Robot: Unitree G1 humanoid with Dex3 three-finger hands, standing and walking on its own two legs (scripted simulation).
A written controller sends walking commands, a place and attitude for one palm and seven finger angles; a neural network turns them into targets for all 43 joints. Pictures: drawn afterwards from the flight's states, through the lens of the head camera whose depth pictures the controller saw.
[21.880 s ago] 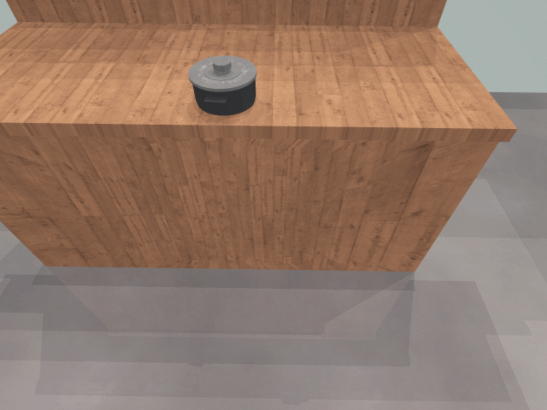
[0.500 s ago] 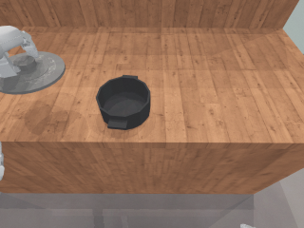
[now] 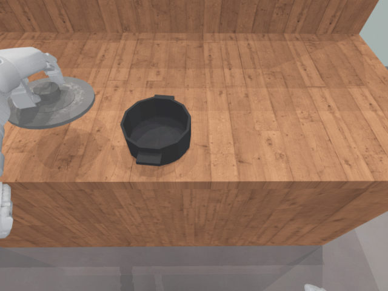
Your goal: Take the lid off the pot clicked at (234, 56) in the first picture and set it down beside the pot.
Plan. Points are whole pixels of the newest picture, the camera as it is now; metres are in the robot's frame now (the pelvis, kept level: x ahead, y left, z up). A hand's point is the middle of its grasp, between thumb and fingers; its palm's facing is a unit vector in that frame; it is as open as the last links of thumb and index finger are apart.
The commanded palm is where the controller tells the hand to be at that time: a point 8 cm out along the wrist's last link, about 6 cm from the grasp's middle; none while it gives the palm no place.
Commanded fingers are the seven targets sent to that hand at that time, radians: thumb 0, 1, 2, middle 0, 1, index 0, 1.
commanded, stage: lower the lid onto the table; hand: left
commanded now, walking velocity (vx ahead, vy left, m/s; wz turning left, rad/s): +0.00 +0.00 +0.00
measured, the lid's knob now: (47, 91) +0.48 +0.30 +0.14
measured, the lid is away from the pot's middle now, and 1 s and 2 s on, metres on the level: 0.22 0.23 0.24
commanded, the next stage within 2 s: none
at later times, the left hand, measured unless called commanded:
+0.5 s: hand (37, 111) +0.44 +0.31 +0.13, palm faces -0.44 -0.07 -0.90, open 7.9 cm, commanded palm +0.47 +0.31 +0.20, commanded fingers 0.00 0.67 1.04 -1.19 -1.13 -0.71 -0.91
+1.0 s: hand (43, 117) +0.45 +0.31 +0.10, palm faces -0.43 -0.11 -0.89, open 7.9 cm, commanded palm +0.46 +0.32 +0.17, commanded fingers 0.00 0.67 1.04 -1.19 -1.13 -0.71 -0.91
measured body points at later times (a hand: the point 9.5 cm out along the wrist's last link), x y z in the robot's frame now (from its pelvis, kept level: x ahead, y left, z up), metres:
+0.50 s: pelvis +0.00 +0.00 +0.00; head +0.06 +0.00 +0.44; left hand +0.46 +0.31 +0.18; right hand +0.07 -0.28 -0.12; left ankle +0.03 +0.08 -0.74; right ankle -0.02 -0.15 -0.74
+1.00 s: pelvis +0.01 +0.00 -0.01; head +0.07 +0.00 +0.44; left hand +0.47 +0.32 +0.15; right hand +0.05 -0.28 -0.13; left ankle +0.03 +0.08 -0.74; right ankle -0.02 -0.15 -0.74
